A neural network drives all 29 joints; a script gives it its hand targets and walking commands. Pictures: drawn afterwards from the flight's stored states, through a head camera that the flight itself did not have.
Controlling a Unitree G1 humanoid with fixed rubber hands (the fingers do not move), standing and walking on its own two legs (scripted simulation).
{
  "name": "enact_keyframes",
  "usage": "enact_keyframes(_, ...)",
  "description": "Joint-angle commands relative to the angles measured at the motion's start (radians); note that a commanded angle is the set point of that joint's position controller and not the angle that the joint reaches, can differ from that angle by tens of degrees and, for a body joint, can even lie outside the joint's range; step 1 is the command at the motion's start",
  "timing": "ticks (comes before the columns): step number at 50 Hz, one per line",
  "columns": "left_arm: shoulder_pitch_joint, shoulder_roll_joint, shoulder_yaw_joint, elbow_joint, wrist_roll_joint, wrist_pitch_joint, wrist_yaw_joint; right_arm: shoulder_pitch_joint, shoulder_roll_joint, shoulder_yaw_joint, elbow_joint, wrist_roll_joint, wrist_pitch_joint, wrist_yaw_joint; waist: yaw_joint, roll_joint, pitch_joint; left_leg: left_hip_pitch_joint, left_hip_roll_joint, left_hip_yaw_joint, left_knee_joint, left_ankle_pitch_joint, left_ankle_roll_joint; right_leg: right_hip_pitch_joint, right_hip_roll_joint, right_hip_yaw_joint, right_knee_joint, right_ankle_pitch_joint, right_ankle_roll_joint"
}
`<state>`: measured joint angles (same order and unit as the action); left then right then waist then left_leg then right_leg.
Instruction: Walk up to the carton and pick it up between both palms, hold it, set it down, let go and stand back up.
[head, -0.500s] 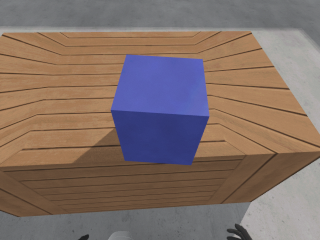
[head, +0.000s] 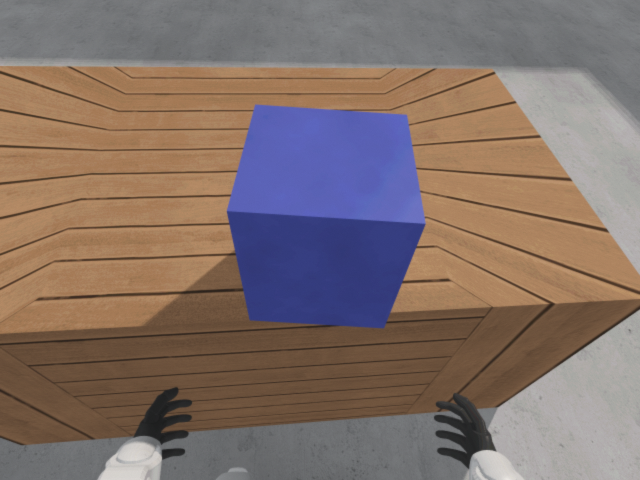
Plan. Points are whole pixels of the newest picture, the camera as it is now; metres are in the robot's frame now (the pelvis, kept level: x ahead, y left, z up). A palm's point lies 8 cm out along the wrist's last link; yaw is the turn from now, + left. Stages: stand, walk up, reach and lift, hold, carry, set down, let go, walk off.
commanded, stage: reach and lift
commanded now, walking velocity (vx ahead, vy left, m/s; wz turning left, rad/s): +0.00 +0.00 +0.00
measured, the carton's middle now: (323, 223) +0.45 +0.02 +0.05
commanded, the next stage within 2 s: none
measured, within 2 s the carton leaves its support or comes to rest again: neither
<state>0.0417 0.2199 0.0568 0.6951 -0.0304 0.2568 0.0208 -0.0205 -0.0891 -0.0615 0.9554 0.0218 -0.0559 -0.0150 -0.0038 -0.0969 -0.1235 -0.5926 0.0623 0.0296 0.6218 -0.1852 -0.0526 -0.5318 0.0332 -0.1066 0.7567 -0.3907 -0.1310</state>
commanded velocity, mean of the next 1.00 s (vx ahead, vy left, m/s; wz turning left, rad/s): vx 0.00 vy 0.00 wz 0.00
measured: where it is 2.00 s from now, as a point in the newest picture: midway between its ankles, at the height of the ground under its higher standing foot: outside the picture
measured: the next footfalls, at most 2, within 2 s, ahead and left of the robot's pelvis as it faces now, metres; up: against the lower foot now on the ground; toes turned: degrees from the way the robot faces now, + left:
none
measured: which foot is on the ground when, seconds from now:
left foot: down 0.00-1.00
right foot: down 0.00-1.00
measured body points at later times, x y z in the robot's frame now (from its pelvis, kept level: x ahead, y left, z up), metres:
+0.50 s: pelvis +0.01 +0.05 +0.03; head +0.00 +0.08 +0.48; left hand +0.19 +0.24 -0.05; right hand +0.15 -0.20 -0.04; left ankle +0.07 +0.18 -0.71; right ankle -0.01 -0.03 -0.71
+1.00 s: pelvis +0.05 +0.06 +0.03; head +0.04 +0.07 +0.48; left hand +0.24 +0.22 -0.01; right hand +0.19 -0.21 -0.01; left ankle +0.07 +0.18 -0.71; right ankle -0.01 -0.03 -0.71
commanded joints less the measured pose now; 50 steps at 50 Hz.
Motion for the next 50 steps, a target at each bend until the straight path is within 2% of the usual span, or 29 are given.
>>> enact_keyframes(1, 0.074, 0.062, 0.053, -0.219, 0.047, 0.051, -0.025, 0.012, -0.095, 0.047, -0.086, 0.088, -0.049, -0.027, -0.003, 0.101, -0.226, 0.313, -0.033, -0.011, -0.076, 0.21, 0.077, 0.22, -0.135, 0.239, -0.264, 0.694, 0.178)
enact_keyframes(2, 0.121, 0.058, 0.029, -0.259, 0.059, 0.061, -0.027, 0.025, -0.123, 0.043, -0.088, 0.088, -0.058, -0.03, -0.014, 0.08, -0.166, 0.369, -0.027, -0.013, -0.125, 0.237, 0.074, 0.269, -0.124, 0.241, -0.313, 0.687, 0.175)
enact_keyframes(3, 0.175, 0.053, 0.039, -0.246, 0.056, 0.076, -0.031, 0.032, -0.146, 0.05, -0.115, 0.085, -0.062, -0.032, -0.002, 0.034, -0.104, 0.423, -0.034, -0.015, -0.165, 0.211, 0.071, 0.293, -0.104, 0.225, -0.349, 0.635, 0.169)
enact_keyframes(5, 0.203, 0.032, 0.037, -0.288, 0.073, 0.102, -0.027, 0.035, -0.152, 0.046, -0.166, 0.06, -0.058, -0.027, 0.004, 0.016, 0.022, 0.488, -0.038, -0.005, -0.244, 0.156, 0.065, 0.269, -0.088, 0.209, -0.416, 0.49, 0.17)
enact_keyframes(6, 0.206, 0.026, 0.053, -0.308, 0.072, 0.103, -0.02, 0.014, -0.156, 0.034, -0.241, 0.035, -0.059, -0.02, 0.018, -0.009, 0.055, 0.503, -0.047, 0.006, -0.274, 0.133, 0.053, 0.279, -0.081, 0.192, -0.442, 0.424, 0.176)
enact_keyframes(7, 0.183, 0.03, 0.041, -0.346, 0.069, 0.096, -0.007, 0.003, -0.164, 0.018, -0.286, 0.018, -0.063, -0.011, 0.014, 0.006, 0.042, 0.511, -0.053, 0.017, -0.285, 0.091, 0.049, 0.258, -0.076, 0.192, -0.454, 0.346, 0.173)
enact_keyframes(10, 0.119, 0.002, 0.041, -0.424, 0.065, 0.061, 0.034, 0.057, -0.121, 0.005, -0.352, -0.008, -0.042, 0.027, 0.035, 0.026, 0.054, 0.547, -0.06, 0.056, -0.295, -0.002, 0.025, 0.188, -0.07, 0.166, -0.485, 0.141, 0.16)
enact_keyframes(11, 0.095, -0.006, 0.027, -0.465, 0.06, 0.048, 0.05, 0.084, -0.111, 0.008, -0.346, -0.002, -0.03, 0.039, 0.041, 0.061, 0.052, 0.567, -0.057, 0.06, -0.294, -0.005, 0.027, 0.147, -0.07, 0.17, -0.488, 0.1, 0.153)
enact_keyframes(12, 0.07, -0.005, -0.001, -0.477, 0.031, 0.034, 0.06, 0.074, -0.118, 0.002, -0.376, 0.004, -0.024, 0.054, 0.029, 0.051, 0.053, 0.594, -0.057, 0.064, -0.278, -0.012, 0.022, 0.1, -0.069, 0.165, -0.494, 0.07, 0.146)
enact_keyframes(14, 0.056, -0.004, -0.023, -0.489, 0.012, 0.01, 0.082, 0.058, -0.139, -0.019, -0.438, 0.005, -0.028, 0.074, 0.033, 0.056, 0.026, 0.621, -0.064, 0.065, -0.243, -0.015, 0.02, 0.029, -0.081, 0.172, -0.483, 0.055, 0.142)
enact_keyframes(16, 0.068, 0.006, -0.04, -0.502, -0.011, -0.012, 0.096, 0.087, -0.15, -0.029, -0.482, 0.01, -0.034, 0.094, 0.046, 0.053, 0.023, 0.565, -0.063, 0.074, -0.233, -0.056, 0.024, 0.03, -0.07, 0.165, -0.462, 0.021, 0.145)
enact_keyframes(18, 0.081, 0.001, -0.07, -0.508, -0.025, -0.018, 0.108, 0.124, -0.17, -0.03, -0.449, 0.03, -0.025, 0.108, 0.039, 0.08, 0.049, 0.548, -0.064, 0.063, -0.236, -0.071, 0.017, 0.024, -0.065, 0.158, -0.456, 0.011, 0.138)
enact_keyframes(21, 0.117, -0.019, -0.103, -0.528, -0.048, -0.022, 0.118, 0.162, -0.206, -0.036, -0.448, 0.049, -0.023, 0.125, 0.02, 0.097, 0.065, 0.562, -0.054, 0.042, -0.237, -0.058, 0.007, 0.031, -0.051, 0.161, -0.45, 0.064, 0.122)
enact_keyframes(24, 0.154, -0.038, -0.117, -0.579, -0.029, -0.025, 0.127, 0.165, -0.244, -0.049, -0.476, 0.065, -0.034, 0.141, 0.042, 0.121, 0.08, 0.531, -0.043, 0.031, -0.285, -0.079, -0.009, 0.113, -0.022, 0.134, -0.44, 0.093, 0.114)
enact_keyframes(25, 0.174, -0.049, -0.122, -0.557, -0.025, -0.017, 0.126, 0.16, -0.25, -0.056, -0.462, 0.072, -0.03, 0.146, 0.034, 0.123, 0.092, 0.526, -0.037, 0.025, -0.303, -0.109, -0.012, 0.137, -0.015, 0.125, -0.444, 0.084, 0.107)
enact_keyframes(27, 0.191, -0.043, -0.122, -0.568, -0.026, -0.021, 0.131, 0.17, -0.267, -0.066, -0.517, 0.056, -0.042, 0.156, 0.039, 0.063, 0.097, 0.533, -0.043, 0.029, -0.304, -0.099, -0.011, 0.159, -0.01, 0.123, -0.448, 0.083, 0.117)
enact_keyframes(31, 0.217, -0.064, -0.145, -0.618, -0.021, -0.047, 0.139, 0.213, -0.284, -0.057, -0.556, 0.091, -0.053, 0.164, 0.047, 0.091, 0.103, 0.596, -0.042, 0.025, -0.316, -0.018, -0.024, 0.172, 0.005, 0.119, -0.466, 0.145, 0.121)
enact_keyframes(33, 0.23, -0.085, -0.134, -0.638, -0.012, -0.059, 0.146, 0.244, -0.299, -0.053, -0.562, 0.092, -0.061, 0.165, 0.055, 0.075, 0.1, 0.598, -0.041, 0.019, -0.323, 0.015, -0.029, 0.205, 0.012, 0.117, -0.468, 0.192, 0.121)
enact_keyframes(34, 0.232, -0.077, -0.137, -0.642, -0.015, -0.067, 0.144, 0.24, -0.292, -0.053, -0.562, 0.103, -0.065, 0.162, 0.048, 0.075, 0.079, 0.62, -0.047, 0.021, -0.319, 0.042, -0.032, 0.202, 0.008, 0.124, -0.478, 0.208, 0.125)
enact_keyframes(35, 0.229, -0.096, -0.215, -0.534, 0.009, -0.077, 0.131, 0.214, -0.322, -0.09, -0.457, 0.078, -0.057, 0.192, 0.004, 0.117, 0.137, 0.587, -0.026, -0.014, -0.318, 0.0, -0.032, 0.129, -0.008, 0.129, -0.473, 0.13, 0.104)
enact_keyframes(36, 0.214, -0.073, -0.159, -0.576, 0.005, -0.105, 0.133, 0.22, -0.327, -0.1, -0.525, 0.087, -0.075, 0.205, 0.043, 0.096, 0.111, 0.585, -0.026, -0.006, -0.319, -0.006, -0.018, 0.147, -0.013, 0.131, -0.47, 0.121, 0.103)
enact_keyframes(37, 0.226, -0.083, -0.18, -0.567, 0.0, -0.128, 0.135, 0.222, -0.338, -0.096, -0.533, 0.09, -0.089, 0.207, 0.033, 0.067, 0.106, 0.588, -0.025, -0.003, -0.315, 0.021, -0.016, 0.144, -0.008, 0.136, -0.468, 0.139, 0.106)
enact_keyframes(38, 0.225, -0.076, -0.168, -0.582, -0.002, -0.155, 0.139, 0.228, -0.337, -0.091, -0.55, 0.099, -0.107, 0.205, 0.052, 0.062, 0.092, 0.588, -0.029, 0.0, -0.31, 0.054, -0.012, 0.156, -0.003, 0.137, -0.466, 0.162, 0.107)
enact_keyframes(40, 0.232, -0.079, -0.172, -0.585, -0.002, -0.2, 0.142, 0.24, -0.342, -0.077, -0.553, 0.119, -0.143, 0.199, 0.058, 0.05, 0.072, 0.602, -0.035, 0.006, -0.297, 0.124, -0.015, 0.171, 0.005, 0.138, -0.468, 0.212, 0.108)
enact_keyframes(45, 0.265, -0.089, -0.165, -0.581, 0.005, -0.286, 0.14, 0.285, -0.341, -0.031, -0.536, 0.176, -0.227, 0.176, 0.059, 0.038, 0.045, 0.631, -0.057, 0.021, -0.284, 0.247, -0.02, 0.23, 0.015, 0.147, -0.478, 0.346, 0.122)
enact_keyframes(50, 0.295, -0.083, -0.146, -0.583, 0.007, -0.354, 0.133, 0.326, -0.337, 0.007, -0.555, 0.216, -0.289, 0.146, 0.054, 0.03, 0.038, 0.634, -0.079, 0.034, -0.286, 0.296, -0.018, 0.294, 0.019, 0.158, -0.477, 0.478, 0.144)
